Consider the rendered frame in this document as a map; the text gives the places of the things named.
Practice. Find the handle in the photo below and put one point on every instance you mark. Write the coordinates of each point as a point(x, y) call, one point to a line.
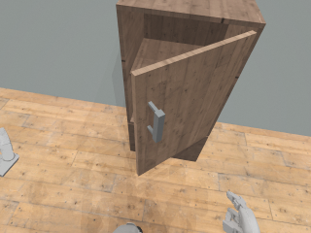
point(159, 118)

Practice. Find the left robot hand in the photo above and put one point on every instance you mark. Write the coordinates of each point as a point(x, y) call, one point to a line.
point(8, 158)

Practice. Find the cupboard door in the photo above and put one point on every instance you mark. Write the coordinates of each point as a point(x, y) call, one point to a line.
point(190, 89)

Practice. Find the right robot hand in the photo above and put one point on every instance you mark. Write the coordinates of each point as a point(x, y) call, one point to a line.
point(242, 222)

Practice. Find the left robot shin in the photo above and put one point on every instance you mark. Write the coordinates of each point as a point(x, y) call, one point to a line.
point(130, 223)

